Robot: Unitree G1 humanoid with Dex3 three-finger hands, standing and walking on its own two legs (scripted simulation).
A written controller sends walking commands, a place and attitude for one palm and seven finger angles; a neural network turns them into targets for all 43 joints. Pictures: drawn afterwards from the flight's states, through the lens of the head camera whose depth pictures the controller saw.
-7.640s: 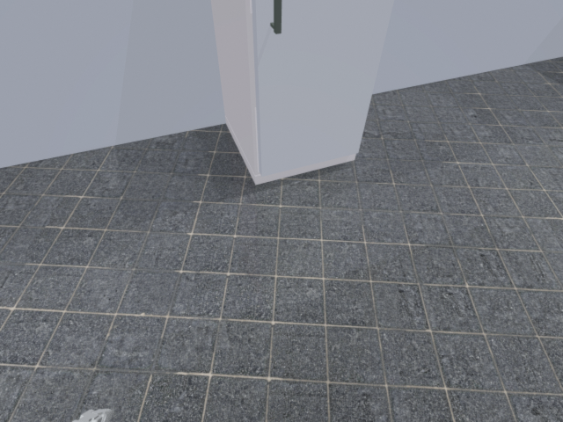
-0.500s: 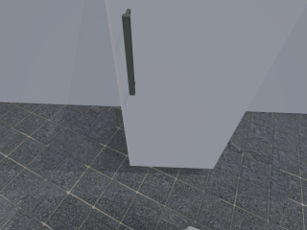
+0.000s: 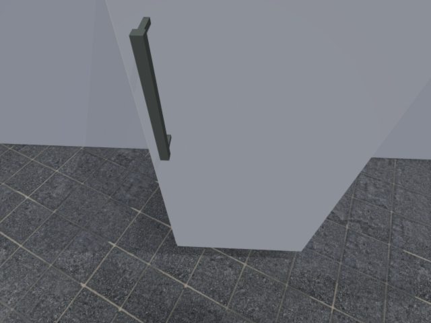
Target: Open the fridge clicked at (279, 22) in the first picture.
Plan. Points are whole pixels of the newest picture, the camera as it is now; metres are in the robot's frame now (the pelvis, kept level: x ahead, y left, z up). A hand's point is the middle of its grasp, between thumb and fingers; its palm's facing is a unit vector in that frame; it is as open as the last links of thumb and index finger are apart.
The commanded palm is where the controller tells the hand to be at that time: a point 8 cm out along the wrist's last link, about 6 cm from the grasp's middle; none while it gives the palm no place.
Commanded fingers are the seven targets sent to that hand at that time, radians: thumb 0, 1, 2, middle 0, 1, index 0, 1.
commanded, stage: come to a stop and stand still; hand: left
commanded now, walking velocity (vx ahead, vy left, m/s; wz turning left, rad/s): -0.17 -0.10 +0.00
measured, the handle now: (156, 101) +0.46 +0.15 +0.16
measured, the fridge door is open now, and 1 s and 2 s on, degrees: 0 0 0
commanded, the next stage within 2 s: look again from close up in 1.66 s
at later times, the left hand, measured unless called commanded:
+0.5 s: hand out of the picture +0.03 +0.17 -0.17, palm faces +0.03 -0.97 -0.26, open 7.4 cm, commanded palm none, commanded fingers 0.00 0.90 0.90 -0.20 -0.30 -0.20 -0.30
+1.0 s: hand out of the picture -0.03 +0.25 -0.16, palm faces -0.02 -0.95 -0.33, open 7.4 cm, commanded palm none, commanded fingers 0.00 0.90 0.90 -0.20 -0.30 -0.20 -0.30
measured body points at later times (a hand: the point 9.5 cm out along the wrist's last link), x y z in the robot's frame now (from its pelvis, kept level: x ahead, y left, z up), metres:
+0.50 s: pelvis -0.04 -0.03 -0.01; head -0.05 -0.03 +0.44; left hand +0.03 +0.22 -0.15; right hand +0.05 -0.29 -0.14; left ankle +0.01 +0.08 -0.73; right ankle -0.03 -0.13 -0.73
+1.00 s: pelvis -0.07 +0.00 +0.00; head -0.08 +0.01 +0.45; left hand -0.02 +0.30 -0.13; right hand -0.03 -0.29 -0.12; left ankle +0.01 +0.08 -0.73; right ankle -0.03 -0.13 -0.73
